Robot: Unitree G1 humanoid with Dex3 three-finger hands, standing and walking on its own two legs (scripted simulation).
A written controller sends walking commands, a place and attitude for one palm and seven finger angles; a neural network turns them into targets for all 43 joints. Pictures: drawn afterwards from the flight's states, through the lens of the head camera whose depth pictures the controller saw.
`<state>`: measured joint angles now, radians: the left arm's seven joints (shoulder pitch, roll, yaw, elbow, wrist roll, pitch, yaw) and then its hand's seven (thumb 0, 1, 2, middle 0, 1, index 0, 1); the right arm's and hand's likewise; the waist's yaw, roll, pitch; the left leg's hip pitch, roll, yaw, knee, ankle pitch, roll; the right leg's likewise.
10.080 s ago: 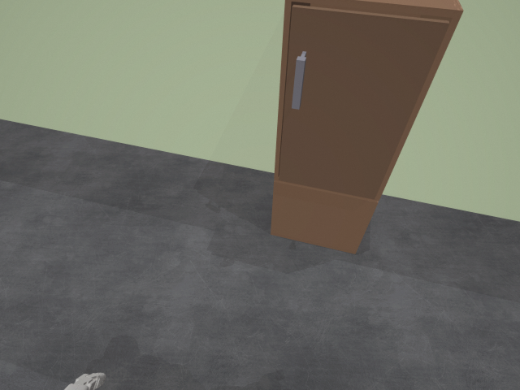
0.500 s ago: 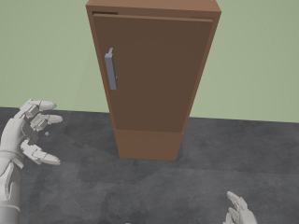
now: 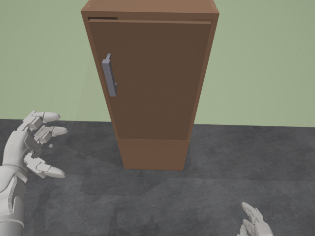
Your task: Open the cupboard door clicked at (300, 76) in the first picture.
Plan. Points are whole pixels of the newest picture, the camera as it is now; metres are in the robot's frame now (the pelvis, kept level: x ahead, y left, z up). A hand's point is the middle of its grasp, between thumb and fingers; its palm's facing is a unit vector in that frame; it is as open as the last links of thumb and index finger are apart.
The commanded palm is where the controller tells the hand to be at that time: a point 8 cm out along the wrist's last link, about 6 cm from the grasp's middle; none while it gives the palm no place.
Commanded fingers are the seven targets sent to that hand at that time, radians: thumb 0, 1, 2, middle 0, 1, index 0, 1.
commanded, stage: move the hooked fingers beside the handle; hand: left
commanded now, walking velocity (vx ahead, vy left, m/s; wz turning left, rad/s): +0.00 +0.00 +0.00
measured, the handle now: (111, 75) +0.60 +0.21 +0.07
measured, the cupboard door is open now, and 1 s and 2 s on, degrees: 0 0 0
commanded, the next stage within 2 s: none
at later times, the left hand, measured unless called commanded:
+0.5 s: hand (67, 124) +0.36 +0.27 +0.09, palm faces +0.04 -1.00 +0.00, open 14.0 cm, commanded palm +0.34 +0.32 +0.09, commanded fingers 0.00 -0.50 0.30 -0.30 -1.20 -0.30 -1.20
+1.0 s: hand (78, 102) +0.44 +0.27 +0.09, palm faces +0.02 -1.00 +0.00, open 14.0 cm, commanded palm +0.42 +0.31 +0.08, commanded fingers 0.00 -0.50 0.30 -0.30 -1.20 -0.30 -1.20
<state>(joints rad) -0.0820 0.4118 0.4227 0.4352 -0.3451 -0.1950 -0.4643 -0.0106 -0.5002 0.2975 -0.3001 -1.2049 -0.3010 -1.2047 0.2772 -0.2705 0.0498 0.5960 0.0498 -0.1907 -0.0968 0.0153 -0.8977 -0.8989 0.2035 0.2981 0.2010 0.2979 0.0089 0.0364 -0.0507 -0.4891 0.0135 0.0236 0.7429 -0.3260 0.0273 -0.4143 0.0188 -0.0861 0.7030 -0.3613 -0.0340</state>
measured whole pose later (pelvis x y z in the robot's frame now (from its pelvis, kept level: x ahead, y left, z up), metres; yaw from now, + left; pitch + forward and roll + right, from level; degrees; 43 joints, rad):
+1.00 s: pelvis +0.01 +0.01 -0.01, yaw -2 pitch +12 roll -2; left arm -0.63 0.54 0.44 0.98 -0.21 -0.30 -0.42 -0.01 -0.50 0.30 -0.30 -1.20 -0.30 -1.20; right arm 0.36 -0.28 0.03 0.63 0.03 -0.05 -0.07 0.01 -0.90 -0.90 0.20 0.30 0.20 0.30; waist -0.08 0.01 -0.07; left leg -0.67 0.02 0.04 0.83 -0.37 0.05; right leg -0.60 0.02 -0.06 0.77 -0.39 -0.02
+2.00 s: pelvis +0.03 +0.02 -0.02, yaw -4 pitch +21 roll -4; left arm -0.91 0.75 0.55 1.23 -0.08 -0.30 -0.40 -0.01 -0.50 0.30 -0.30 -1.20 -0.30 -1.20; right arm 0.46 -0.28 0.05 0.60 -0.01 0.10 -0.03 0.01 -0.90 -0.90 0.21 0.30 0.20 0.30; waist -0.19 0.02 -0.09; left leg -0.86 0.06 0.04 0.92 -0.42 0.04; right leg -0.77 0.06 -0.06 0.81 -0.40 -0.02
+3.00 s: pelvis +0.01 +0.01 -0.03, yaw -3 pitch +20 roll -4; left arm -0.99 0.75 0.48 1.30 -0.10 -0.31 -0.38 -0.01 -0.50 0.30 -0.30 -1.20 -0.30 -1.20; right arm 0.44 -0.29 0.06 0.63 0.00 0.08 -0.05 0.01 -0.90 -0.90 0.20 0.30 0.20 0.30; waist -0.19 0.02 -0.07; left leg -0.90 0.06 0.02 0.95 -0.41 0.04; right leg -0.80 0.06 -0.08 0.85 -0.40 -0.02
